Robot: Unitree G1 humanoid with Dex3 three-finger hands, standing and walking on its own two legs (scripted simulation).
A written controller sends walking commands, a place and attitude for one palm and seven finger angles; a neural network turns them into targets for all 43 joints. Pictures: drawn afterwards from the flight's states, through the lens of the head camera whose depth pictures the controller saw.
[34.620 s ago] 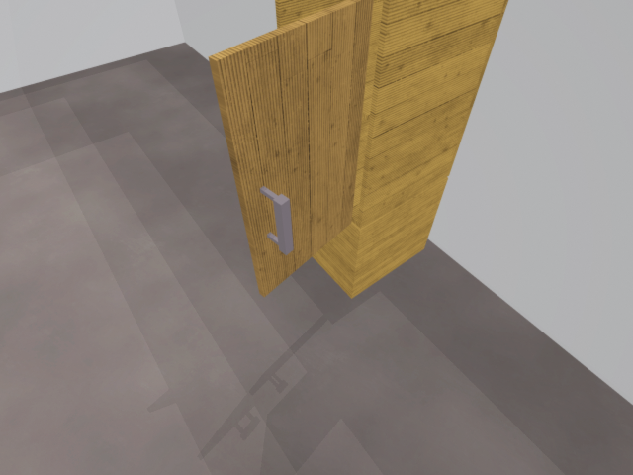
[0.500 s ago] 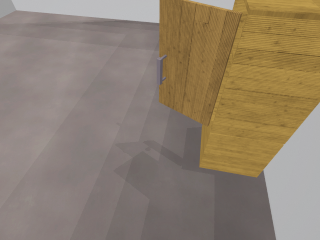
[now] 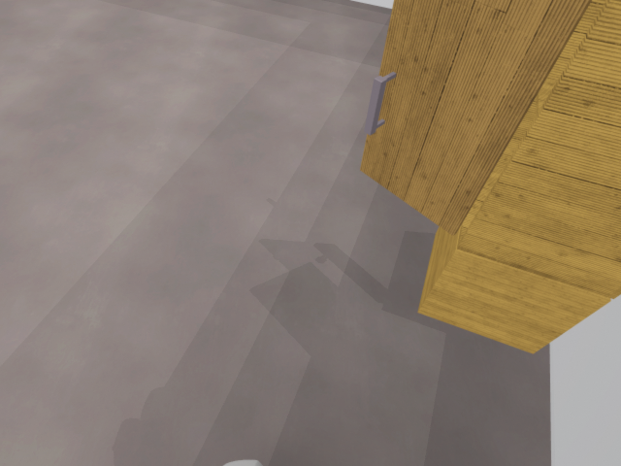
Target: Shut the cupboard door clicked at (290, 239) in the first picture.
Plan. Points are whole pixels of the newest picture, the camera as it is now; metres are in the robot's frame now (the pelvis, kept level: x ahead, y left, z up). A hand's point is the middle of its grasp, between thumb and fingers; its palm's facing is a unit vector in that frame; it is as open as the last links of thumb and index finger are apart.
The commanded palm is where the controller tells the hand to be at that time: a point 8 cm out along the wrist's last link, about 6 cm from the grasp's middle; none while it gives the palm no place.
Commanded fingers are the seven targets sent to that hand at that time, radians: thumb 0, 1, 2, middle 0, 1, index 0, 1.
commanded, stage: walk to a spot facing it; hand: left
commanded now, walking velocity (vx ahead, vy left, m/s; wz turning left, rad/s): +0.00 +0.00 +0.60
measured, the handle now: (380, 103) +0.91 -0.14 -0.06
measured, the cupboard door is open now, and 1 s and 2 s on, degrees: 65 65 65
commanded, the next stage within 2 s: none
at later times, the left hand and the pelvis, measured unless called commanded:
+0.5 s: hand out of the picture +0.01 +0.16 -0.13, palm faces +0.32 -0.90 -0.31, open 7.4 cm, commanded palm none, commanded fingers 0.00 0.90 0.90 -0.20 -0.30 -0.20 -0.30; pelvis +0.00 -0.06 +0.02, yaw +20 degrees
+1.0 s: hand out of the picture -0.02 +0.17 -0.14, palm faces +0.62 -0.73 -0.30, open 7.4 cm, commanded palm none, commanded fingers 0.00 0.90 0.90 -0.20 -0.30 -0.20 -0.30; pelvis +0.06 -0.05 +0.00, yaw +39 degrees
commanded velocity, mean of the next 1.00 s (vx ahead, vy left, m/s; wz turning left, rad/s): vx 0.11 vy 0.00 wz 0.60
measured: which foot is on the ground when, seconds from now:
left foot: down 0.00-0.32, up 0.34-0.66, down 0.68-0.96, up 0.98-1.00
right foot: up 0.00-0.30, down 0.32-0.66, up 0.68-0.94, down 0.96-1.00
